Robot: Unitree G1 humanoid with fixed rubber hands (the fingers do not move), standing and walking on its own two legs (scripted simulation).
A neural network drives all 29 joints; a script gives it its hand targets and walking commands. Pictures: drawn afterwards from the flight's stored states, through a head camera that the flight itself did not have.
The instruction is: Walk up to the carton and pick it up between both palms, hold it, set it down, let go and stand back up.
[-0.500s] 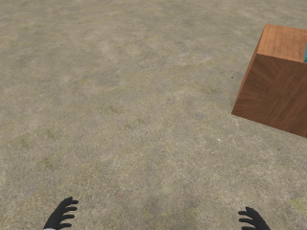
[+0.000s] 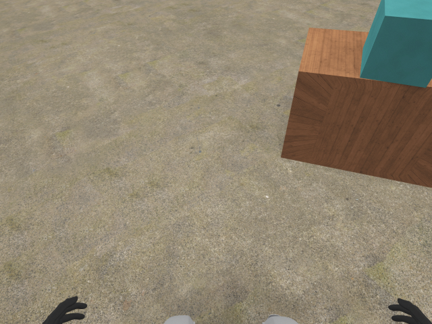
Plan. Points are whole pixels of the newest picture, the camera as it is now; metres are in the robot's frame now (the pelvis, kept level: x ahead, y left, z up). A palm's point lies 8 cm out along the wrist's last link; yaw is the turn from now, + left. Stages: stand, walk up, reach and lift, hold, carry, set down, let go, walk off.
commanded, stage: walk up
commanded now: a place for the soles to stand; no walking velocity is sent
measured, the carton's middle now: (404, 38) +1.20 -0.72 -0.03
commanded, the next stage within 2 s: none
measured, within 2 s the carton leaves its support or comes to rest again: neither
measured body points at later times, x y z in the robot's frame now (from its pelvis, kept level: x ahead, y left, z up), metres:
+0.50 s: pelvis +0.14 -0.08 +0.00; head +0.14 -0.09 +0.45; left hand +0.30 +0.23 -0.07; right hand +0.17 -0.44 -0.09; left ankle +0.11 +0.09 -0.66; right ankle +0.20 -0.21 -0.71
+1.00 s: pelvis +0.29 -0.15 +0.00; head +0.29 -0.14 +0.45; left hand +0.49 +0.15 -0.08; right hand +0.25 -0.50 -0.08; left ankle +0.31 +0.03 -0.70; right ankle +0.35 -0.31 -0.69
